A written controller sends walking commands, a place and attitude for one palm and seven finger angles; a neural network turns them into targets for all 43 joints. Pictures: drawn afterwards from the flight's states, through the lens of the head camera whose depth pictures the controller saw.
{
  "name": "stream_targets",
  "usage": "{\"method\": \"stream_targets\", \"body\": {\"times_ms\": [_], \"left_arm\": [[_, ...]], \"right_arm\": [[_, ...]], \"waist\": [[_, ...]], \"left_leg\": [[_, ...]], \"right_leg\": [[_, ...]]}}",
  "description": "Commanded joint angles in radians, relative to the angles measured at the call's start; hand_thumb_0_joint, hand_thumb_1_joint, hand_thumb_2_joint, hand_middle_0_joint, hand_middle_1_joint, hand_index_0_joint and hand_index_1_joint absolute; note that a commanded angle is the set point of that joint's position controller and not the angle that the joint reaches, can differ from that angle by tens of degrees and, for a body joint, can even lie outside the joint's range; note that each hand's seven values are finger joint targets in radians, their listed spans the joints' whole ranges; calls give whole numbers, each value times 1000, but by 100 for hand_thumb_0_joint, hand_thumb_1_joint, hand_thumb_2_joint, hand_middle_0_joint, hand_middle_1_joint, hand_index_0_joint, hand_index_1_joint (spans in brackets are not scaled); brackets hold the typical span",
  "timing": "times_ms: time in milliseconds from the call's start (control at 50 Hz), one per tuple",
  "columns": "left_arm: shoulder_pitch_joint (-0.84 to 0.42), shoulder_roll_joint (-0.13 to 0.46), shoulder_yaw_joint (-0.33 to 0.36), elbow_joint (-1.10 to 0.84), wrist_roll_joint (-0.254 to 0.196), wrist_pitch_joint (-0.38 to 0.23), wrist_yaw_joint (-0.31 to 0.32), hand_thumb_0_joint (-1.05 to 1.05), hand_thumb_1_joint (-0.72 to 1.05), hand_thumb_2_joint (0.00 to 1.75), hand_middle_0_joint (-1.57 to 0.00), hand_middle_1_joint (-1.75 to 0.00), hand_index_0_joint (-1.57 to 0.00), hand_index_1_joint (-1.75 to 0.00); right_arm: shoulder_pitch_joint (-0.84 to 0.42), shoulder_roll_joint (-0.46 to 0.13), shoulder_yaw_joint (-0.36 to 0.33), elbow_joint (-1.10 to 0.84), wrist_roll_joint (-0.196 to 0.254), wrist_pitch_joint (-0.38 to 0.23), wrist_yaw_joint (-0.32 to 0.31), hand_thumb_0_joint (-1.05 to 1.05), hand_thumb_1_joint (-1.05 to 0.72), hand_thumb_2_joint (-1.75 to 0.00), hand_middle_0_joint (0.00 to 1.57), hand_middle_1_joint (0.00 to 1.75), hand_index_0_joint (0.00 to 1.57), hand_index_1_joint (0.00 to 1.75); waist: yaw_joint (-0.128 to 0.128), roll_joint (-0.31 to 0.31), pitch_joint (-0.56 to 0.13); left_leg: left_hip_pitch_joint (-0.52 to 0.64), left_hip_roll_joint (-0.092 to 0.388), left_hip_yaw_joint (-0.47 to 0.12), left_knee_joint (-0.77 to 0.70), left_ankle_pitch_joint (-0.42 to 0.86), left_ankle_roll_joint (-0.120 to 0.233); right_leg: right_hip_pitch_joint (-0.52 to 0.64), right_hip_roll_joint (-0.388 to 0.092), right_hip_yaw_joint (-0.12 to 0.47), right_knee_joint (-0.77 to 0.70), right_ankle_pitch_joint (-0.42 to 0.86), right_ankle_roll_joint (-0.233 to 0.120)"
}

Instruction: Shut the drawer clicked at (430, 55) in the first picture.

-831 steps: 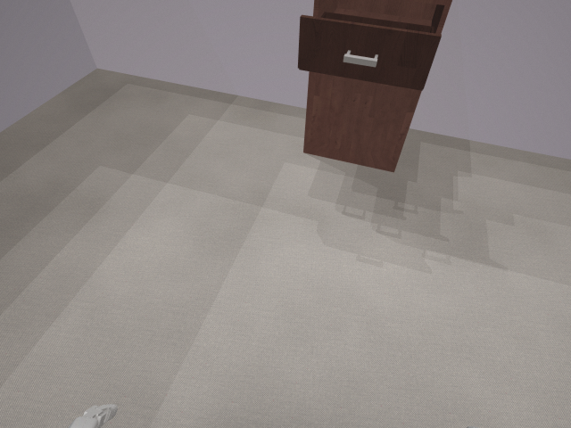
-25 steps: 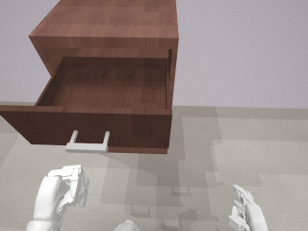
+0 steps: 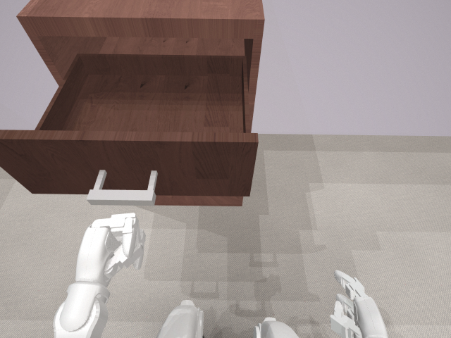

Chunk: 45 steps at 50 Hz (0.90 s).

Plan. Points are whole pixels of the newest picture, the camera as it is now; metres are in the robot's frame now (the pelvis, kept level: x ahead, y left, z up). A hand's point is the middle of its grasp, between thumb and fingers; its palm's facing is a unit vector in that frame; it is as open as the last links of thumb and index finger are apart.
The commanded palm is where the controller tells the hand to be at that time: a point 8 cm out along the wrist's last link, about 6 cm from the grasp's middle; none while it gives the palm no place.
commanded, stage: bring the fist close to the handle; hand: left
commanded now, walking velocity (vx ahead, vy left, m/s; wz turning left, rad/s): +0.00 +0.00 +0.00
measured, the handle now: (125, 187) +0.37 +0.20 +0.04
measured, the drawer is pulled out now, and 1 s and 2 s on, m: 0.29 0.28 0.16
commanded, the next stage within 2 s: push the drawer shut in 0.42 s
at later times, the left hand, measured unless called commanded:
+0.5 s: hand (140, 240) +0.27 +0.15 +0.04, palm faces +0.00 -1.00 -0.03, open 3.3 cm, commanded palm +0.25 +0.21 +0.04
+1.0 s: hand (141, 220) +0.31 +0.16 +0.03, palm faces +0.00 -1.00 -0.04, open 3.1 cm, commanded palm +0.30 +0.21 +0.04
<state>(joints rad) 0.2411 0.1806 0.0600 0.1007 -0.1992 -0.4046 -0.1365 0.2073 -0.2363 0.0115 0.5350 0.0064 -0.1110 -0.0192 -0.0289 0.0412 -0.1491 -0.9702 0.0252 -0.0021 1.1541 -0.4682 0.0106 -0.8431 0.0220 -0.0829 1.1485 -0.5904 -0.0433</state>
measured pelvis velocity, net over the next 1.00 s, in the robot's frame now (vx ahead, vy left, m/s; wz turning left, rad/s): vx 0.00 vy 0.00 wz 0.00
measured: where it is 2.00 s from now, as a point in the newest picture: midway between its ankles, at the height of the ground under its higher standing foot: outside the picture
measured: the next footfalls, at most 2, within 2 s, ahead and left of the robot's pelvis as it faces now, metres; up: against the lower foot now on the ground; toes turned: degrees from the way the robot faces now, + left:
none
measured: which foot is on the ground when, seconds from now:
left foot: down 0.00-1.00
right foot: down 0.00-1.00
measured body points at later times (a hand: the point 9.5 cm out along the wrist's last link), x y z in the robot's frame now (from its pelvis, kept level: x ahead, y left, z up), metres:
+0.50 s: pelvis +0.00 +0.01 +0.00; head +0.08 +0.01 +0.44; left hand +0.26 +0.20 +0.04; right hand +0.18 -0.23 -0.09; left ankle +0.05 +0.11 -0.65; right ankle -0.02 -0.10 -0.65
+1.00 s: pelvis +0.00 +0.00 +0.00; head +0.08 +0.01 +0.44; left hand +0.30 +0.21 +0.04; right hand +0.16 -0.24 -0.11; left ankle +0.05 +0.11 -0.65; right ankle -0.02 -0.10 -0.65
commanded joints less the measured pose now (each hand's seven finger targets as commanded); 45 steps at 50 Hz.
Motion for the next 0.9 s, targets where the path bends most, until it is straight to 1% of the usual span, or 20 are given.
{"method": "stream_targets", "body": {"times_ms": [0,40,60,100,120,160,180,220,260,320,380,400,440,500,560,660,760,780,860,880], "left_arm": [[-164,85,43,-192,-2,-92,20,0,90,90,-140,-160,-140,-160],[-167,94,48,-239,0,-112,34,0,90,90,-140,-160,-140,-160],[-143,120,71,-238,5,-112,45,0,90,90,-140,-160,-140,-160],[-115,99,50,-252,9,-106,52,0,90,90,-140,-160,-140,-160],[-116,85,28,-255,10,-97,52,0,90,90,-140,-160,-140,-160],[-95,108,50,-211,16,-74,53,0,90,90,-140,-160,-140,-160],[-85,89,34,-188,17,-60,50,0,90,90,-140,-160,-140,-160],[-110,82,22,-176,15,-44,43,0,90,90,-140,-160,-140,-160],[-115,92,35,-188,14,-42,47,0,90,90,-140,-160,-140,-160],[-124,63,9,-242,6,-59,53,0,90,90,-140,-160,-140,-160],[-106,100,45,-249,15,-87,69,0,90,90,-140,-160,-140,-160],[-119,74,14,-267,20,-96,69,0,90,90,-140,-160,-140,-160],[-97,71,6,-260,27,-102,73,0,90,90,-140,-160,-140,-160],[-82,73,5,-218,31,-85,64,0,90,90,-140,-160,-140,-160],[-170,102,23,-205,32,-72,59,0,90,90,-140,-160,-140,-160],[-280,125,59,-210,16,-79,60,0,90,90,-140,-160,-140,-160],[-269,134,78,-142,7,-66,46,0,90,90,-140,-160,-140,-160],[-303,109,53,-138,2,-60,39,0,90,90,-140,-160,-140,-160],[-442,131,61,-89,8,-60,46,0,90,90,-140,-160,-140,-160],[-481,112,40,-79,12,-63,48,0,90,90,-140,-160,-140,-160]], "right_arm": [[-44,-131,-54,-146,3,-40,-12,0,-90,-90,20,30,20,30],[-45,-128,-55,-150,1,-41,-9,0,-90,-90,20,30,20,30],[-41,-133,-57,-152,0,-36,-8,0,-90,-90,20,30,20,30],[-37,-129,-57,-158,1,-29,-3,0,-90,-90,20,30,20,30],[-40,-130,-56,-163,2,-25,-1,0,-90,-90,20,30,20,30],[-32,-136,-56,-158,3,-14,-2,0,-90,-90,20,30,20,30],[-32,-135,-54,-164,6,-5,-1,0,-90,-90,20,30,20,30],[-35,-138,-53,-166,10,4,-4,0,-90,-90,20,30,20,30],[-29,-139,-55,-166,9,8,-7,0,-90,-90,20,30,20,30],[-31,-132,-55,-177,7,6,-7,0,-90,-90,20,30,20,30],[-27,-130,-54,-168,2,6,-8,0,-90,-90,20,30,20,30],[-32,-126,-54,-171,2,4,-5,0,-90,-90,20,30,20,30],[-31,-125,-54,-167,0,5,-1,0,-90,-90,20,30,20,30],[-32,-129,-55,-169,2,14,2,0,-90,-90,20,30,20,30],[-31,-138,-53,-162,3,23,-5,0,-90,-90,20,30,20,30],[-29,-136,-53,-147,2,22,-15,0,-90,-90,20,30,20,30],[-19,-139,-53,-131,3,24,-13,0,-90,-90,20,30,20,30],[-23,-136,-51,-131,5,25,-12,0,-90,-90,20,30,20,30],[-18,-145,-49,-103,8,25,-20,0,-90,-90,20,30,20,30],[-19,-143,-49,-98,8,23,-21,0,-90,-90,20,30,20,30]], "waist": [[-17,-25,-237],[0,19,-290],[7,9,-304],[10,23,-332],[4,30,-326],[2,-9,-299],[-6,-35,-269],[-14,-33,-234],[-12,-36,-240],[-13,-27,-275],[-2,-22,-280],[-8,-6,-290],[-8,11,-281],[-15,-18,-254],[-25,-18,-239],[-26,-12,-299],[-12,5,-332],[-27,2,-318],[-53,-21,-267],[-58,-2,-265]], "left_leg": [[223,-12,-39,-116,177,22],[257,-12,-40,-122,197,21],[266,-9,-42,-125,214,22],[301,-7,-42,-133,247,19],[299,-9,-39,-132,245,20],[267,-9,-38,-133,227,22],[249,-10,-37,-140,207,21],[235,-10,-36,-142,170,21],[240,-8,-38,-141,182,22],[269,-10,-40,-140,209,22],[270,-7,-44,-136,229,20],[282,-8,-43,-133,240,21],[287,-7,-44,-128,248,18],[256,-8,-42,-128,217,20],[230,-9,-45,-122,183,22],[247,-11,-42,-108,212,24],[269,-11,-37,-113,265,21],[268,-11,-35,-111,257,22],[235,-7,-44,-108,189,24],[245,-8,-44,-108,184,24]], "right_leg": [[19,-7,59,-176,254,25],[35,-7,56,-167,262,19],[42,-3,52,-163,272,18],[53,-5,45,-160,305,17],[54,-5,48,-163,310,19],[61,-2,51,-173,304,21],[59,-2,50,-179,292,23],[39,-2,52,-192,255,25],[46,-1,50,-191,264,23],[56,-3,44,-184,292,24],[55,1,45,-170,304,19],[47,-1,41,-163,310,20],[37,-1,42,-160,316,18],[33,0,45,-168,300,21],[20,1,50,-171,265,20],[46,0,59,-169,296,21],[78,0,62,-170,360,22],[68,-3,63,-176,361,25],[22,0,65,-189,275,26],[4,-2,67,-189,268,26]]}}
